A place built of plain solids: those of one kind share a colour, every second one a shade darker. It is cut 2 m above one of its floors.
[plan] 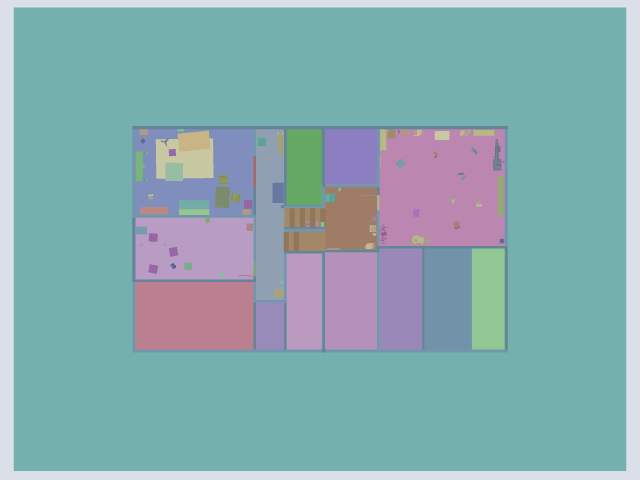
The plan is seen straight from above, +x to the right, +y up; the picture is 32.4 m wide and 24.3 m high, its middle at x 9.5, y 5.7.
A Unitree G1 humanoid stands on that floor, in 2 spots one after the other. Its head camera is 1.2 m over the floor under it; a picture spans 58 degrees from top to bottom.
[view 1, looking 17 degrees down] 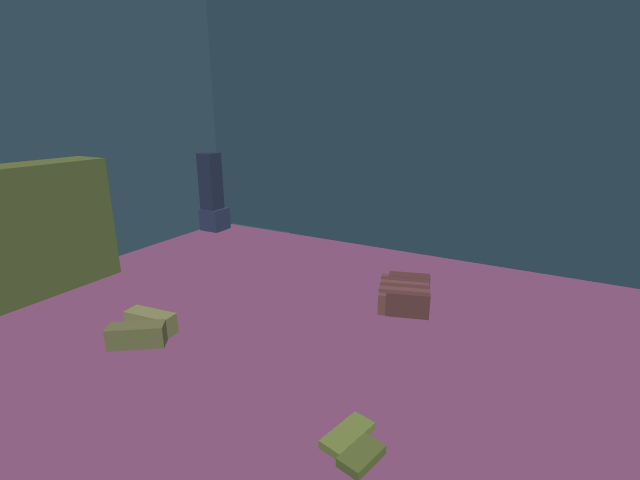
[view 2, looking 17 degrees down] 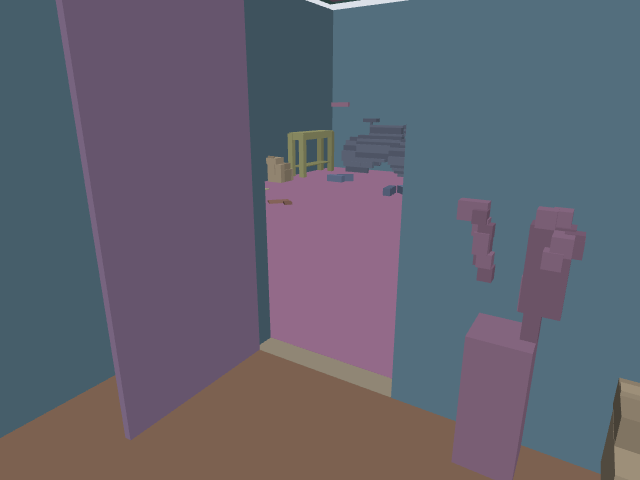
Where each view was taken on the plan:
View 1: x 15.68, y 8.89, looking -61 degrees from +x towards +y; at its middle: floor_ski_room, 4.10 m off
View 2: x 10.88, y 6.62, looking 32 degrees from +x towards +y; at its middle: floor_ski_room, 4.10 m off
